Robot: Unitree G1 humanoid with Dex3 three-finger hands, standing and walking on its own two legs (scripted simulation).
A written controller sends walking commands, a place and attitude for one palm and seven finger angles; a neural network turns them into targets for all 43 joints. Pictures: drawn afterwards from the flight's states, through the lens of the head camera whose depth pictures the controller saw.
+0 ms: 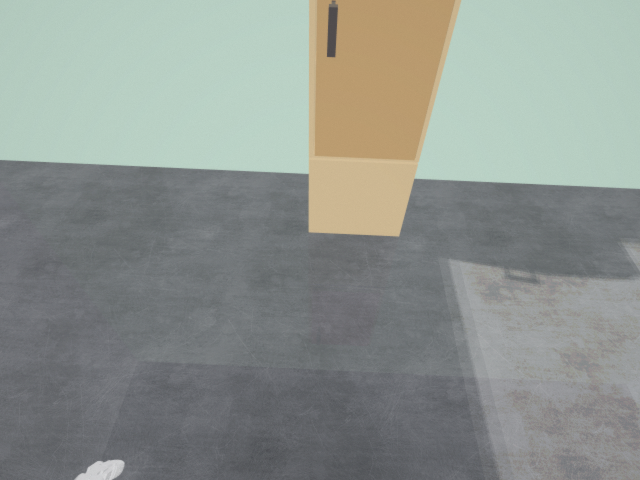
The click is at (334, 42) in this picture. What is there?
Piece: cupboard door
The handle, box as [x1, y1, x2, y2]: [327, 1, 337, 56]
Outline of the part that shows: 335,1 332,1 332,3 329,4 327,56 334,56 335,53 337,4 334,3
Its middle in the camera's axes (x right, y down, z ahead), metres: +0.03 -0.56 +1.02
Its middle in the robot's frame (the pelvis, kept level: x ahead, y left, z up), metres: +1.15 +0.03 +0.09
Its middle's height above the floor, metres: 0.86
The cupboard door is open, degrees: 0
